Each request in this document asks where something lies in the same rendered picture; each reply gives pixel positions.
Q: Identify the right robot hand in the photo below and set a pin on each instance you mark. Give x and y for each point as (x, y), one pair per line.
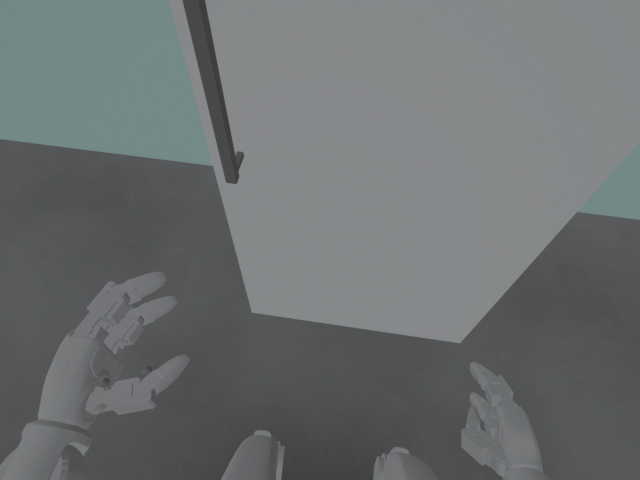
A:
(508, 427)

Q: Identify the handle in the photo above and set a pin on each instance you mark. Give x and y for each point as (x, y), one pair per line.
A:
(199, 26)

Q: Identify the right robot thigh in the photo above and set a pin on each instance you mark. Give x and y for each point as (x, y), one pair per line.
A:
(401, 466)

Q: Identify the left robot forearm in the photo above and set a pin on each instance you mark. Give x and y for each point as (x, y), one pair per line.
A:
(48, 450)

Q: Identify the left robot hand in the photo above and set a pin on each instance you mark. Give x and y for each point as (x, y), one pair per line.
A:
(71, 392)

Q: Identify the right robot shin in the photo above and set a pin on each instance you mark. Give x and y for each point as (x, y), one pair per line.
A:
(400, 449)

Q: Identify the fridge door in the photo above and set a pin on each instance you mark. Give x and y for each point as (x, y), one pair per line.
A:
(405, 161)

